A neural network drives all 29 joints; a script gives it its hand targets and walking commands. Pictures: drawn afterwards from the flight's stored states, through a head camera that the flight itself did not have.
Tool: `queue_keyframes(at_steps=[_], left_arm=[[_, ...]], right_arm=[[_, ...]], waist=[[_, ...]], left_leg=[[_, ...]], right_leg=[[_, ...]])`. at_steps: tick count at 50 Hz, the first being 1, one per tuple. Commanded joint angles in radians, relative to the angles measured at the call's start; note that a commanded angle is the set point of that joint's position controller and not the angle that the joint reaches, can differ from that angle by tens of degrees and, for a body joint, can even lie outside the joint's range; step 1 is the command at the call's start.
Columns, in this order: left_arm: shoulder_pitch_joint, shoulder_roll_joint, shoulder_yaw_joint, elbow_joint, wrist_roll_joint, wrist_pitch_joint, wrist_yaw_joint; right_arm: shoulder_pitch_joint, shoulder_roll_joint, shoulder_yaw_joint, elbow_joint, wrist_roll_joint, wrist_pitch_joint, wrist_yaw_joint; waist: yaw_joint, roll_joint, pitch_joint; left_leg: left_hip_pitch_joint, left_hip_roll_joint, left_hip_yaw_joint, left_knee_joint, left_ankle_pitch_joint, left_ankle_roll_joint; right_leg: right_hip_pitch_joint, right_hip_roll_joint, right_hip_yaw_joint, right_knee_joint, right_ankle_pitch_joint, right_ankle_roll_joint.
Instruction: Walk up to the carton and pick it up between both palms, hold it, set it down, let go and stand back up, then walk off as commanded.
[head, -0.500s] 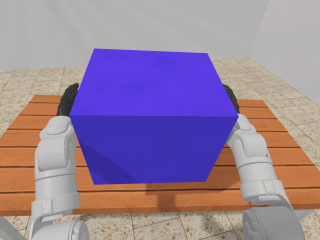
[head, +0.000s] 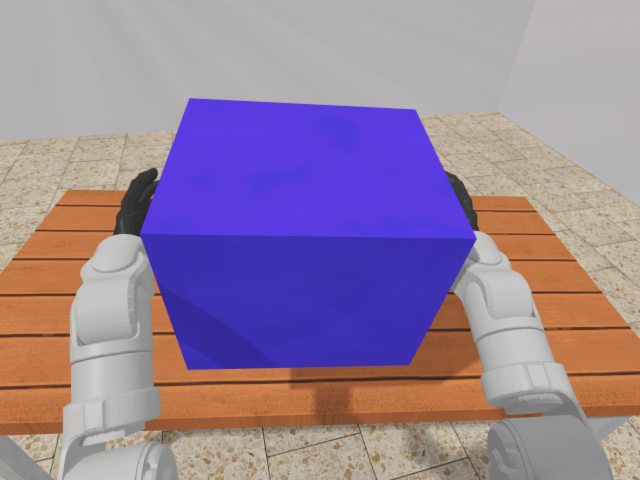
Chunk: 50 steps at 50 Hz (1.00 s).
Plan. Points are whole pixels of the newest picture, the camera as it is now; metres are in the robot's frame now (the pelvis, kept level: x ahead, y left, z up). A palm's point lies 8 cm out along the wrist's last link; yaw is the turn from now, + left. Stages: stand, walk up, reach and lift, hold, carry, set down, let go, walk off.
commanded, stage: hold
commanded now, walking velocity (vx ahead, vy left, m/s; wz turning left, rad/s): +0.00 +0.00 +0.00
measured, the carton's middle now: (303, 237) +0.38 +0.01 +0.15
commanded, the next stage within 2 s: none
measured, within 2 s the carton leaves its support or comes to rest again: neither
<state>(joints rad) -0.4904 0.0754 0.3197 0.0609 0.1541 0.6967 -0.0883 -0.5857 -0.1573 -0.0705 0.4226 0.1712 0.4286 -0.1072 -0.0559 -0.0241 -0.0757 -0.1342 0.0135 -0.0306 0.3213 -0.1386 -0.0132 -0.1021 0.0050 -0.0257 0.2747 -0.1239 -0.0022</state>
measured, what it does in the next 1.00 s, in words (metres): stands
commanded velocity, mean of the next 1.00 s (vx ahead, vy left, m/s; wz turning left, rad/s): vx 0.00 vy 0.00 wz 0.00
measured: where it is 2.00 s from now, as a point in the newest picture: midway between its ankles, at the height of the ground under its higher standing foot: outside the picture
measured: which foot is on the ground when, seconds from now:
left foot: down 0.00-1.00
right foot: down 0.00-1.00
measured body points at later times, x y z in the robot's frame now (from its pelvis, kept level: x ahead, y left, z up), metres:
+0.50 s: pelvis +0.00 +0.00 +0.00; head -0.05 +0.02 +0.45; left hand +0.36 +0.20 +0.19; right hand +0.37 -0.19 +0.18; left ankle +0.03 +0.13 -0.75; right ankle +0.02 -0.12 -0.75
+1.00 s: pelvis +0.00 +0.00 +0.00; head -0.05 +0.02 +0.45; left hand +0.36 +0.20 +0.18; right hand +0.37 -0.18 +0.18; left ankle +0.03 +0.13 -0.75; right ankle +0.02 -0.12 -0.75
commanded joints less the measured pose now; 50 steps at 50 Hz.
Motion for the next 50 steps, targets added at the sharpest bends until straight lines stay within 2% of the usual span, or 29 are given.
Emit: queue_keyframes(at_steps=[1, 5, 8, 11, 12, 13, 15, 18, 20, 21, 22, 23, 24, 26, 27, 28, 29, 31, 32, 36, 38, 39, 43, 44, 45, 46, 47, 48, 50], left_arm=[[-0.689, -0.393, -0.476, -0.131, -0.139, -0.075, -0.1], [-0.605, -0.38, -0.41, -0.108, -0.092, -0.032, -0.136], [-0.608, -0.348, -0.413, -0.145, -0.098, -0.029, -0.15], [-0.65, -0.404, -0.502, -0.263, -0.151, -0.04, -0.144], [-0.646, -0.386, -0.465, -0.181, -0.132, -0.04, -0.145], [-0.65, -0.391, -0.471, -0.233, -0.127, -0.047, -0.141], [-0.677, -0.41, -0.518, -0.277, -0.157, -0.051, -0.131], [-0.658, -0.408, -0.515, -0.294, -0.148, -0.063, -0.124], [-0.655, -0.386, -0.513, -0.233, -0.154, -0.048, -0.124], [-0.592, -0.395, -0.487, -0.222, -0.122, -0.034, -0.13], [-0.587, -0.371, -0.458, -0.174, -0.114, -0.031, -0.137], [-0.597, -0.368, -0.436, -0.148, -0.094, -0.028, -0.136], [-0.61, -0.389, -0.472, -0.248, -0.124, -0.036, -0.132], [-0.609, -0.371, -0.436, -0.203, -0.094, -0.019, -0.134], [-0.629, -0.361, -0.419, -0.199, -0.098, -0.017, -0.134], [-0.622, -0.365, -0.423, -0.147, -0.087, -0.014, -0.139], [-0.617, -0.391, -0.427, -0.193, -0.101, -0.02, -0.13], [-0.635, -0.385, -0.445, -0.228, -0.136, -0.028, -0.121], [-0.676, -0.409, -0.493, -0.27, -0.158, -0.04, -0.116], [-0.634, -0.383, -0.44, -0.143, -0.11, -0.027, -0.13], [-0.628, -0.341, -0.402, -0.129, -0.093, -0.028, -0.138], [-0.624, -0.371, -0.422, -0.136, -0.106, -0.025, -0.147], [-0.718, -0.403, -0.493, -0.199, -0.154, -0.052, -0.136], [-0.721, -0.409, -0.488, -0.182, -0.153, -0.055, -0.134], [-0.733, -0.421, -0.513, -0.185, -0.162, -0.06, -0.126], [-0.725, -0.386, -0.473, -0.167, -0.147, -0.062, -0.124], [-0.666, -0.413, -0.501, -0.227, -0.15, -0.062, -0.126], [-0.647, -0.388, -0.472, -0.171, -0.131, -0.057, -0.13], [-0.674, -0.4, -0.498, -0.212, -0.14, -0.056, -0.13]], right_arm=[[-0.756, 0.46, 0.331, -0.345, 0.115, -0.071, 0.177], [-0.644, 0.418, 0.294, -0.257, 0.11, -0.034, 0.173], [-0.655, 0.425, 0.302, -0.309, 0.118, -0.032, 0.169], [-0.688, 0.45, 0.325, -0.412, 0.145, -0.052, 0.165], [-0.692, 0.432, 0.313, -0.332, 0.132, -0.044, 0.163], [-0.707, 0.459, 0.344, -0.392, 0.148, -0.061, 0.164], [-0.678, 0.444, 0.328, -0.4, 0.136, -0.059, 0.167], [-0.667, 0.458, 0.365, -0.414, 0.15, -0.061, 0.168], [-0.689, 0.42, 0.321, -0.398, 0.125, -0.056, 0.168], [-0.656, 0.411, 0.321, -0.383, 0.131, -0.053, 0.167], [-0.664, 0.422, 0.332, -0.379, 0.12, -0.049, 0.167], [-0.681, 0.411, 0.321, -0.331, 0.117, -0.04, 0.179], [-0.692, 0.459, 0.36, -0.446, 0.137, -0.061, 0.176], [-0.661, 0.417, 0.327, -0.319, 0.134, -0.035, 0.182], [-0.712, 0.435, 0.335, -0.368, 0.145, -0.046, 0.18], [-0.696, 0.409, 0.309, -0.336, 0.128, -0.038, 0.184], [-0.725, 0.428, 0.333, -0.375, 0.145, -0.048, 0.188], [-0.726, 0.453, 0.345, -0.42, 0.143, -0.056, 0.185], [-0.714, 0.452, 0.343, -0.41, 0.149, -0.056, 0.185], [-0.708, 0.429, 0.298, -0.344, 0.113, -0.05, 0.181], [-0.701, 0.453, 0.321, -0.324, 0.107, -0.037, 0.182], [-0.715, 0.446, 0.316, -0.35, 0.109, -0.046, 0.173], [-0.723, 0.458, 0.29, -0.365, 0.113, -0.062, 0.18], [-0.705, 0.445, 0.286, -0.301, 0.098, -0.056, 0.18], [-0.74, 0.443, 0.291, -0.324, 0.107, -0.063, 0.183], [-0.734, 0.444, 0.302, -0.311, 0.112, -0.06, 0.184], [-0.662, 0.473, 0.323, -0.333, 0.113, -0.063, 0.174], [-0.698, 0.46, 0.33, -0.349, 0.119, -0.059, 0.168], [-0.677, 0.439, 0.318, -0.328, 0.131, -0.055, 0.168]], waist=[[0.016, 0.065, -0.358], [-0.009, 0.033, -0.27], [-0.009, 0.024, -0.27], [-0.037, 0.051, -0.383], [-0.035, 0.054, -0.297], [-0.011, 0.057, -0.375], [-0.041, 0.088, -0.382], [-0.018, 0.09, -0.407], [-0.043, 0.093, -0.363], [-0.027, 0.106, -0.343], [-0.011, 0.042, -0.317], [0.016, 0.051, -0.26], [0.007, 0.029, -0.363], [0.007, 0.059, -0.286], [0.023, 0.052, -0.323], [0.007, 0.031, -0.273], [0.033, 0.032, -0.342], [0.024, 0.006, -0.41], [-0.013, 0.025, -0.404], [-0.007, 0.035, -0.301], [0.022, -0.002, -0.279], [-0.001, -0.002, -0.312], [-0.029, 0.096, -0.421], [-0.039, 0.081, -0.38], [-0.024, 0.113, -0.403], [-0.012, 0.084, -0.37], [-0.024, 0.1, -0.41], [-0.013, 0.071, -0.356], [-0.029, 0.115, -0.387]], left_leg=[[0.098, -0.053, 0.039, -0.029, 0.149, -0.01], [0.082, -0.057, 0.048, -0.059, 0.119, 0.011], [0.077, -0.058, 0.048, -0.049, 0.184, 0.002], [0.124, -0.057, 0.044, -0.014, 0.305, -0.024], [0.111, -0.06, 0.044, -0.027, 0.213, -0.015], [0.138, -0.06, 0.045, -0.017, 0.268, -0.012], [0.152, -0.053, 0.034, -0.013, 0.266, -0.024], [0.167, -0.051, 0.041, -0.003, 0.284, -0.027], [0.143, -0.053, 0.039, -0.011, 0.228, -0.027], [0.159, -0.051, 0.041, -0.014, 0.236, -0.031], [0.128, -0.051, 0.05, -0.031, 0.199, -0.006], [0.087, -0.048, 0.045, -0.049, 0.14, -0.004], [0.099, -0.053, 0.05, -0.031, 0.223, 0.004], [0.099, -0.048, 0.042, -0.038, 0.193, -0.015], [0.083, -0.052, 0.052, -0.036, 0.182, -0.004], [0.075, -0.049, 0.049, -0.053, 0.148, -0.001], [0.098, -0.043, 0.047, -0.05, 0.186, 0.001], [0.103, -0.048, 0.041, -0.032, 0.214, 0.004], [0.12, -0.048, 0.036, -0.023, 0.215, -0.016], [0.073, -0.048, 0.048, -0.049, 0.133, 0.003], [0.058, -0.056, 0.059, -0.056, 0.101, 0.025], [0.075, -0.057, 0.057, -0.048, 0.111, 0.02], [0.092, -0.053, 0.042, -0.037, 0.137, -0.014], [0.092, -0.05, 0.037, -0.037, 0.113, -0.018], [0.108, -0.048, 0.036, -0.03, 0.147, -0.029], [0.113, -0.048, 0.035, -0.036, 0.142, -0.015], [0.127, -0.058, 0.044, -0.017, 0.218, -0.023], [0.116, -0.059, 0.043, -0.015, 0.218, -0.012], [0.151, -0.051, 0.032, -0.011, 0.245, -0.033]], right_leg=[[0.113, 0.043, -0.021, -0.017, 0.112, -0.007], [0.147, 0.033, -0.004, -0.036, 0.087, 0.002], [0.186, 0.04, -0.016, -0.03, 0.156, 0.005], [0.199, 0.046, -0.019, -0.001, 0.273, 0.011], [0.163, 0.037, -0.015, -0.023, 0.186, 0.007], [0.18, 0.041, -0.021, -0.012, 0.233, 0.009], [0.176, 0.042, -0.02, -0.014, 0.219, 0.002], [0.18, 0.039, -0.019, -0.003, 0.235, 0.004], [0.148, 0.044, -0.018, -0.022, 0.185, -0.003], [0.145, 0.039, -0.013, -0.023, 0.188, -0.006], [0.15, 0.037, -0.015, -0.035, 0.152, 0.001], [0.115, 0.038, -0.019, -0.031, 0.079, -0.004], [0.193, 0.041, -0.019, -0.016, 0.186, 0.003], [0.154, 0.047, -0.018, -0.022, 0.125, -0.004], [0.172, 0.039, -0.009, -0.019, 0.144, -0.002], [0.153, 0.046, -0.016, -0.03, 0.103, -0.005], [0.158, 0.052, -0.019, -0.018, 0.126, -0.006], [0.193, 0.049, -0.013, -0.012, 0.182, -0.002], [0.167, 0.051, -0.022, -0.004, 0.182, 0.002], [0.142, 0.033, -0.011, -0.028, 0.113, -0.003], [0.149, 0.029, -0.009, -0.031, 0.091, 0.01], [0.168, 0.031, -0.008, -0.032, 0.108, 0.011], [0.159, 0.032, -0.01, -0.009, 0.14, -0.008], [0.135, 0.032, -0.019, -0.011, 0.102, -0.007], [0.123, 0.036, -0.016, -0.007, 0.114, -0.01], [0.113, 0.036, -0.016, -0.021, 0.107, -0.007], [0.18, 0.028, -0.007, -0.01, 0.198, 0.004], [0.173, 0.031, -0.013, -0.011, 0.2, 0.008], [0.156, 0.037, -0.022, 0.0, 0.205, 0.003]])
